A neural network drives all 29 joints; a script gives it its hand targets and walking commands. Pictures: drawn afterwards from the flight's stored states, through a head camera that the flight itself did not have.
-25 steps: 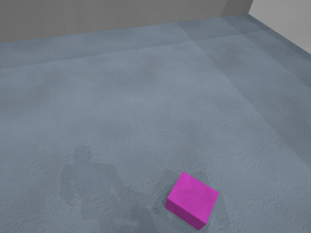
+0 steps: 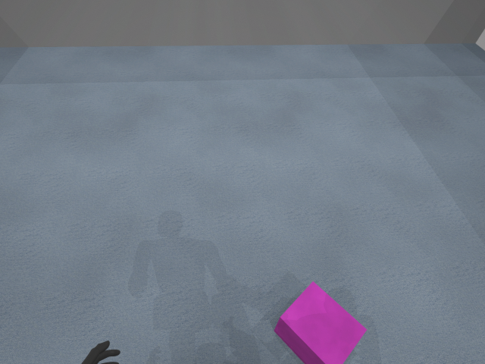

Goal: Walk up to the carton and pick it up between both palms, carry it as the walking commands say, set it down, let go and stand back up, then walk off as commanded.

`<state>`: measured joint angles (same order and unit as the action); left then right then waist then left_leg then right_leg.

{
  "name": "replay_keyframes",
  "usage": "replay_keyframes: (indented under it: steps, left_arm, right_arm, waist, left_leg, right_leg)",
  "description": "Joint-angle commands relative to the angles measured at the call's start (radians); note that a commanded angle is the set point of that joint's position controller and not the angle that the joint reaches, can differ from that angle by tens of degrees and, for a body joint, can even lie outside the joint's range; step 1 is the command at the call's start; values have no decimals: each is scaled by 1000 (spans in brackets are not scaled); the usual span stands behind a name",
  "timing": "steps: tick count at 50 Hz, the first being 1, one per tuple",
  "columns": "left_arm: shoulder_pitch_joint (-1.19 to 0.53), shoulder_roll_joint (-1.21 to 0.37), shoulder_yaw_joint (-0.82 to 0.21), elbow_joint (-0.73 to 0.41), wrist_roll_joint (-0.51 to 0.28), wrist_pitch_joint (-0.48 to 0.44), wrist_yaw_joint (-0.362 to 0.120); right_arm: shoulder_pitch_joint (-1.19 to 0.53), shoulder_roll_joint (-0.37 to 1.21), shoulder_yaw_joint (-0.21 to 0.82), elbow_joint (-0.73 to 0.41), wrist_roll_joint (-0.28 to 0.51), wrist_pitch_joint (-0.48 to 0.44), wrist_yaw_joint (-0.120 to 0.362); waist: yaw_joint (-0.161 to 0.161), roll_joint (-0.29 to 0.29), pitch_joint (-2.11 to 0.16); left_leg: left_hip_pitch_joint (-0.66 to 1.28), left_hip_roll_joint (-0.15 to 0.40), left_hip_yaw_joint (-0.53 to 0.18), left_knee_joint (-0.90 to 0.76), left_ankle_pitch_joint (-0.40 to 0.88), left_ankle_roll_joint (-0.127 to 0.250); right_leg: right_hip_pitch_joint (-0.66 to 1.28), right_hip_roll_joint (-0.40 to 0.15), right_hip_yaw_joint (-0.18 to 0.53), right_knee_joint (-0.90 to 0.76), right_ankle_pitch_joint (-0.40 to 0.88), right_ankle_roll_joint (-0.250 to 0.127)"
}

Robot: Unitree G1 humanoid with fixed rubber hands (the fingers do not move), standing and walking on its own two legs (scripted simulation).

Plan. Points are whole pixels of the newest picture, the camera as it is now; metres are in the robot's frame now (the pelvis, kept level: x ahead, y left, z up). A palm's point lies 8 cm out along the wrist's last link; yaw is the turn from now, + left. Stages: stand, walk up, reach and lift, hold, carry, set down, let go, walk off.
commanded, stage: walk off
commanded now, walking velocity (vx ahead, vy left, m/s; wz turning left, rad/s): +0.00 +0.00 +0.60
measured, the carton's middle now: (317, 330) +0.34 -0.31 -0.67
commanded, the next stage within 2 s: stand in 1.64 s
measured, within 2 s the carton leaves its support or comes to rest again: neither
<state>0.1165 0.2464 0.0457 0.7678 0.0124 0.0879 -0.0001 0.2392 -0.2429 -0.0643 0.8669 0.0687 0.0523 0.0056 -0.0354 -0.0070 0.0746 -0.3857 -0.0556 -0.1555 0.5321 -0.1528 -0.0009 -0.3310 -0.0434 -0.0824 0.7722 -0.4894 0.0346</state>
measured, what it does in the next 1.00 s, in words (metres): steps on the spot, turning left: right foot, then left foot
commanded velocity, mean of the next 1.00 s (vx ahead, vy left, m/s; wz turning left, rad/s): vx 0.00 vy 0.00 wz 0.60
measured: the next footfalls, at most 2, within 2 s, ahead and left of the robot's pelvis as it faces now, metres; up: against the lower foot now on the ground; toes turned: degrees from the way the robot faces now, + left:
right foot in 0.04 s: +0.03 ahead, -0.12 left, +0.00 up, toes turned -4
left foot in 0.68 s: +0.09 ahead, +0.11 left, +0.00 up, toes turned +25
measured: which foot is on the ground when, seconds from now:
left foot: down 0.00-0.04, up 0.06-0.66, down 0.68-1.00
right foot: up 0.00-0.02, down 0.04-0.66, up 0.68-1.00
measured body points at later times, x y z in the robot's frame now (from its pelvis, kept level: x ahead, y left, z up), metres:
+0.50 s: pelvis +0.02 -0.06 +0.00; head +0.07 -0.06 +0.45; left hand +0.06 +0.23 -0.11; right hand +0.15 -0.29 -0.15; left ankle +0.00 +0.09 -0.66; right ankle -0.01 -0.11 -0.73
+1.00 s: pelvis +0.04 -0.02 +0.00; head +0.06 +0.02 +0.45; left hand +0.04 +0.27 -0.12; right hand +0.24 -0.22 -0.12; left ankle +0.05 +0.09 -0.73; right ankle +0.11 -0.15 -0.67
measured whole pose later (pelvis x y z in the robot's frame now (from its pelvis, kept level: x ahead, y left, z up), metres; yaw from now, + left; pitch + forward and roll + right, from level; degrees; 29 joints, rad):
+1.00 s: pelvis +0.04 -0.02 +0.00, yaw +32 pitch +1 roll -2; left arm 0.11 0.24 0.05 0.72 0.02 0.10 -0.01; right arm 0.23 -0.24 -0.06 0.86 0.07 0.03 -0.01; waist -0.04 -0.01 0.06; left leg -0.41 -0.07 -0.10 0.56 -0.16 0.05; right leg -0.49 -0.08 -0.07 1.02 -0.53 0.04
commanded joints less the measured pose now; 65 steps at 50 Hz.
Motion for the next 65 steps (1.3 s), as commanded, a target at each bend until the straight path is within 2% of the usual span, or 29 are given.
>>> replay_keyframes:
  steps: [1, 2, 3, 4, 5, 7, 8, 11, 20, 24, 30, 32, 33, 34, 35, 36, 37, 38, 40, 42, 50, 56, 58, 59, 60, 61, 62, 63, 65]
  left_arm:
    - [194, 129, 43, -16, -6, -40, 31]
    - [247, 211, 60, -5, 10, -45, 38]
    - [176, 301, 72, -42, 16, -47, 42]
    - [49, 287, 74, -73, 19, -41, 44]
    - [-1, 214, 56, -83, 13, -47, 44]
    - [-53, 159, 34, -84, 10, -61, 41]
    - [-63, 145, 33, -87, 13, -60, 42]
    - [9, 133, 37, -78, 6, -53, 33]
    - [166, 122, 41, -52, 5, -59, 41]
    - [139, 135, 45, -38, 8, -52, 36]
    - [6, 166, 61, -41, 7, -35, 18]
    - [-61, 171, 65, -52, 0, -27, 6]
    - [-69, 155, 64, -59, -6, -25, -9]
    - [-67, 109, 50, -87, 3, -14, -24]
    - [-80, 65, 34, -105, 18, 1, -23]
    - [-52, 55, 22, -120, 9, 0, -24]
    - [-36, 78, 28, -110, 11, -12, -21]
    - [-55, 94, 29, -101, 13, -24, -14]
    - [-60, 100, 31, -96, 19, -27, -3]
    - [-56, 78, 28, -107, 16, -27, 1]
    - [-77, 91, 35, -143, 5, -12, 14]
    - [-7, 89, 36, -116, -8, -31, 18]
    - [138, 109, 49, -67, -11, -33, 23]
    - [207, 123, 57, -46, 0, -39, 33]
    - [269, 208, 75, -24, 15, -45, 41]
    - [190, 309, 85, -69, 22, -49, 45]
    - [36, 285, 83, -106, 27, -46, 48]
    - [-16, 226, 70, -122, 22, -51, 42]
    - [-73, 145, 39, -116, 16, -67, 37]
  right_arm:
    - [-95, -207, -62, -110, -99, -15, -5]
    - [-72, -130, -46, -108, -94, -17, -5]
    - [-32, -77, -41, -118, -98, -20, -11]
    - [-47, -138, -56, -113, -122, -19, -17]
    - [-32, -183, -77, -90, -128, -12, -9]
    - [34, -135, -67, -51, -111, -1, 7]
    - [66, -132, -64, -34, -107, 6, 8]
    - [88, -137, -54, -20, -99, 8, 2]
    - [-95, -106, -32, -49, -108, 16, 12]
    - [-137, -67, -10, -87, -114, 6, 24]
    - [25, -77, -17, -80, -110, -3, 7]
    - [189, -107, -31, -52, -107, -20, -11]
    - [252, -176, -48, -34, -110, -32, -26]
    - [232, -268, -60, -22, -117, -34, -38]
    - [250, -290, -64, -24, -106, -43, -37]
    - [193, -282, -57, -49, -101, -48, -45]
    - [104, -290, -61, -85, -105, -50, -44]
    - [40, -262, -56, -99, -109, -50, -42]
    - [4, -203, -41, -111, -110, -53, -38]
    - [72, -187, -38, -73, -106, -55, -35]
    - [53, -217, -56, -87, -117, -31, -12]
    - [4, -209, -63, -95, -123, -18, 5]
    - [-94, -215, -67, -125, -118, -13, 10]
    - [-118, -199, -65, -137, -106, -15, 8]
    - [-100, -138, -57, -143, -97, -20, 4]
    - [-42, -99, -57, -143, -98, -22, -2]
    - [-60, -160, -73, -137, -125, -23, -9]
    - [-67, -202, -87, -132, -132, -16, 2]
    - [25, -140, -79, -90, -116, -8, 19]
  waist:
    - [95, 159, -105]
    - [110, -45, -119]
    - [70, -282, -107]
    - [40, -198, 0]
    - [9, -98, 40]
    - [-35, -132, 27]
    - [-36, -171, -5]
    - [-6, -113, -85]
    - [57, -107, -68]
    - [62, -110, -80]
    - [-28, -143, -111]
    - [-116, -84, -159]
    - [-171, 113, -125]
    - [-111, 359, -80]
    - [-86, 314, -129]
    - [-47, 226, -179]
    - [-7, 169, -158]
    - [4, 118, -133]
    - [10, 89, -163]
    - [-9, 123, -206]
    - [-33, 176, -160]
    - [0, 227, -128]
    - [75, 242, -122]
    - [117, 210, -101]
    - [127, 18, -118]
    - [79, -278, -136]
    - [43, -219, -41]
    - [21, -113, 11]
    - [-50, -109, 9]
  left_leg:
    - [-225, 121, -316, -236, -334, 26]
    - [-337, 2, -160, -43, -371, -35]
    - [-374, -71, 50, 296, -380, -70]
    - [-377, -3, 74, 436, -347, -88]
    - [-284, 21, 44, 509, -268, -80]
    - [-251, 25, 25, 599, -165, -62]
    - [-270, 18, 53, 664, -140, -62]
    - [-300, 14, 106, 795, -148, -82]
    - [-326, 109, 180, 555, -155, -104]
    - [-261, 127, 227, 382, -191, -70]
    - [-70, 123, 279, 236, -232, 4]
    - [125, 94, 272, 82, -134, 41]
    - [235, 139, 77, -82, 164, 98]
    - [302, 307, -323, -126, 584, 172]
    - [286, 368, -476, -146, 679, 247]
    - [227, 364, -531, -206, 437, 292]
    - [207, 362, -559, -254, 147, 288]
    - [183, 328, -487, -260, 26, 253]
    - [218, 262, -343, -215, 85, 193]
    - [257, 227, -301, -182, 250, 173]
    - [161, 201, -406, -262, -102, 157]
    - [16, 164, -433, -273, -115, 133]
    - [-145, 131, -414, -297, -289, 72]
    - [-263, 72, -345, -267, -374, 0]
    - [-363, -41, -175, -100, -392, -65]
    - [-398, -105, 48, 287, -371, -86]
    - [-415, -33, 86, 475, -330, -98]
    - [-323, -5, 57, 570, -262, -88]
    - [-263, 10, 42, 672, -173, -61]
  right_leg:
    - [365, 3, 85, -392, 196, -6]
    - [456, -174, 249, -547, -3, -32]
    - [343, -469, 445, -635, -198, -58]
    - [156, -518, 414, -670, -136, -84]
    - [56, -427, 316, -638, -39, -29]
    - [91, -283, 110, -562, 216, 42]
    - [162, -249, 56, -532, 292, 33]
    - [333, -250, -28, -434, 659, 4]
    - [498, -349, -71, -365, 897, -128]
    - [481, -364, -130, -340, 875, -166]
    - [381, -403, -212, -266, 800, -122]
    - [300, -335, -263, -38, 796, -73]
    - [109, -210, -273, 212, 515, -24]
    - [-143, -9, -196, 387, -172, 23]
    - [-200, 29, 1, 523, -323, 26]
    - [-199, 21, 99, 552, -226, 29]
    - [-229, 5, 122, 540, -142, 25]
    - [-241, -25, 130, 494, -80, 19]
    - [-227, -40, 119, 396, 13, 16]
    - [-216, -19, 106, 342, 36, 28]
    - [-205, 20, 111, 171, 37, 53]
    - [-3, 60, 95, -53, 53, 23]
    - [203, 68, 86, -246, 113, 1]
    - [347, 28, 86, -378, 159, -12]
    - [435, -142, 208, -516, -18, -24]
    - [362, -470, 454, -623, -230, -60]
    - [173, -534, 433, -670, -191, -125]
    - [40, -454, 333, -646, -129, -93]
    - [40, -293, 123, -563, 139, -40]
